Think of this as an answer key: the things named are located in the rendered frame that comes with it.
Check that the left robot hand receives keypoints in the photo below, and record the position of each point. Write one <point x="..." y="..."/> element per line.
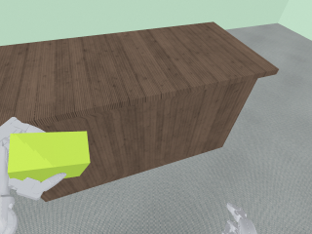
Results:
<point x="30" y="188"/>

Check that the table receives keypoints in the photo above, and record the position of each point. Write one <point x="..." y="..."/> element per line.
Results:
<point x="146" y="98"/>

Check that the sponge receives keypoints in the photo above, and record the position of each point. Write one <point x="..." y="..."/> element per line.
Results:
<point x="42" y="155"/>

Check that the right robot hand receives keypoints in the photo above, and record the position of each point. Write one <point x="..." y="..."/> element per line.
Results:
<point x="244" y="226"/>

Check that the robot left forearm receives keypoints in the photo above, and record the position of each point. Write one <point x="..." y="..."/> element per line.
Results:
<point x="8" y="219"/>

